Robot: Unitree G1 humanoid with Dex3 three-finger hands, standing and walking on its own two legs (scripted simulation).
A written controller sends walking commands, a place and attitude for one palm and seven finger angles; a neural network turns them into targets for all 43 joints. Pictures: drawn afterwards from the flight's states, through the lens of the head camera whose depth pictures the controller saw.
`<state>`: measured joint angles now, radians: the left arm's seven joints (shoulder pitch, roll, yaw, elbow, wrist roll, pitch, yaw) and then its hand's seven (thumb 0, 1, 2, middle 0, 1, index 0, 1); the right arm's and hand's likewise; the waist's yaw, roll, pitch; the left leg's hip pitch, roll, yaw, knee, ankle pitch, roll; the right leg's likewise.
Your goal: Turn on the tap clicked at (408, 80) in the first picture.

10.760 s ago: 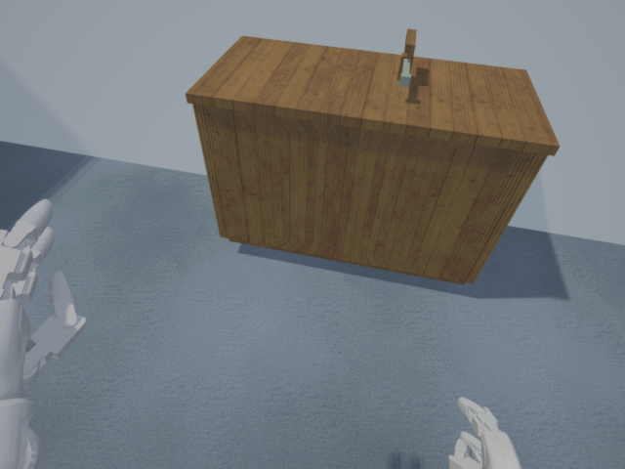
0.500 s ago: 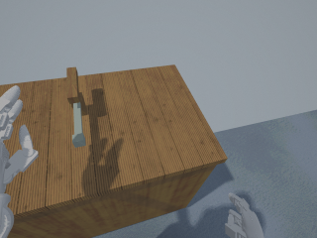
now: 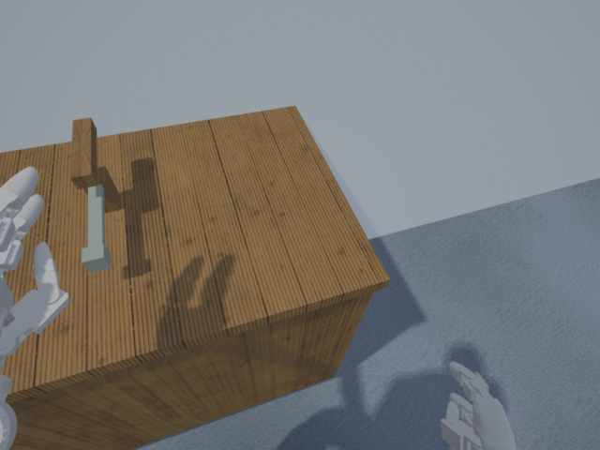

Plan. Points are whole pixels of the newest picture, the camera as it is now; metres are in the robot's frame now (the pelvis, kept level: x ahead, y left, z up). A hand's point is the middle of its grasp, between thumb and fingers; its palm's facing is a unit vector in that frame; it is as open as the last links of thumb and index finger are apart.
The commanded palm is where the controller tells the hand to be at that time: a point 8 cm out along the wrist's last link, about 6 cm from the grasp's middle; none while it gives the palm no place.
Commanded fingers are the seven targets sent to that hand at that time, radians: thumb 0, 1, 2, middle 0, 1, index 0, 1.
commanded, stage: shuffle to correct the standing spot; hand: left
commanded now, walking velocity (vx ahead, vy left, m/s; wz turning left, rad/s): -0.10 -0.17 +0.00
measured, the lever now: (96, 258) +0.34 +0.32 +0.02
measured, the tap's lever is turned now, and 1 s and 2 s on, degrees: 0 0 0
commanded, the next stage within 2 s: come to a stop and stand still in 0.24 s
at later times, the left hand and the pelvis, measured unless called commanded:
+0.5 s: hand (39, 334) +0.18 +0.24 +0.16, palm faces +0.33 -0.84 -0.43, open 7.4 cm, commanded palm +0.13 +0.28 +0.18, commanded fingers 0.00 0.90 0.90 -0.20 -0.30 -0.20 -0.30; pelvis -0.02 +0.00 -0.01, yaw +1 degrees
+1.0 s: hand (23, 305) +0.21 +0.27 +0.17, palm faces +0.39 -0.84 -0.38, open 7.4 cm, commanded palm +0.15 +0.30 +0.18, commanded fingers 0.00 0.90 0.90 -0.20 -0.30 -0.20 -0.30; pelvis -0.01 +0.02 +0.00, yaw +1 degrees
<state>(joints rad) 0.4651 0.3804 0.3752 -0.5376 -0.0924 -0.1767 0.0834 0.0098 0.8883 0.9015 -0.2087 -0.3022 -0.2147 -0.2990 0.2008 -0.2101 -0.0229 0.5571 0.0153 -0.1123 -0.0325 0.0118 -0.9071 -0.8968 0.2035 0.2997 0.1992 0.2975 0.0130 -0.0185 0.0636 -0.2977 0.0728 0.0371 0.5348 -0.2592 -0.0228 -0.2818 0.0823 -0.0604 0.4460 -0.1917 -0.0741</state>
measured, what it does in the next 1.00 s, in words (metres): stands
